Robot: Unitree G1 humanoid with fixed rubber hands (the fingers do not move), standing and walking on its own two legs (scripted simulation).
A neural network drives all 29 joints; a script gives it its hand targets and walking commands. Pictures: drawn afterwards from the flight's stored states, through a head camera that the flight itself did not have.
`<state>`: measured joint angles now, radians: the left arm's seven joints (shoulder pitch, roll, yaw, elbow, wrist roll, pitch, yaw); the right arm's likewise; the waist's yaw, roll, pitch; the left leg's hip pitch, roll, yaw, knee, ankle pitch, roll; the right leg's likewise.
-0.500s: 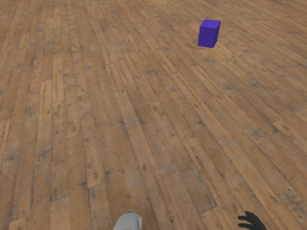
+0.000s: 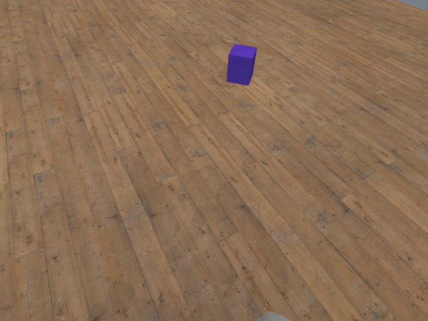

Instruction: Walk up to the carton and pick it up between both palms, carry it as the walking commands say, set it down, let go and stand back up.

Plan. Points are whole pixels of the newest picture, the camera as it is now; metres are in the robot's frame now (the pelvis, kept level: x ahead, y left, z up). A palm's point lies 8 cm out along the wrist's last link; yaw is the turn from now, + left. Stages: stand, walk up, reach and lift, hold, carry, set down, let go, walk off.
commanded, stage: walk up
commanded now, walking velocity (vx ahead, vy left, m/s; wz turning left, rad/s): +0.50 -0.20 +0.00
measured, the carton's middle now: (241, 64) +2.18 -0.23 -0.66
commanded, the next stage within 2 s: none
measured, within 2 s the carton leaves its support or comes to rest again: neither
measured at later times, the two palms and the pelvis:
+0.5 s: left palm (135, 310) +0.18 +0.18 -0.11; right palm (347, 229) +0.37 -0.32 -0.12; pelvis +0.24 -0.07 +0.00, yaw +0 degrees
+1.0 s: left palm (158, 168) +0.57 +0.19 -0.14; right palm (340, 219) +0.39 -0.30 -0.11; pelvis +0.46 -0.05 +0.01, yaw -1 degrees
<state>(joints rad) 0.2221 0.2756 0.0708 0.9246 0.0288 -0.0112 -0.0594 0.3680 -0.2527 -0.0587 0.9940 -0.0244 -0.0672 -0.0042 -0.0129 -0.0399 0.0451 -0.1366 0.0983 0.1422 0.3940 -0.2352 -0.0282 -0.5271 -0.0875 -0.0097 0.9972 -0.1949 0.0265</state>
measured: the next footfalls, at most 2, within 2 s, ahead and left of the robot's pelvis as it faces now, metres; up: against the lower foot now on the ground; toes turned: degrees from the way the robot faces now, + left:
right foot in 0.18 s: +0.23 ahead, -0.20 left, +0.00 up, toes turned -6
left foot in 0.66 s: +0.47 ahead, +0.08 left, +0.00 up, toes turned +8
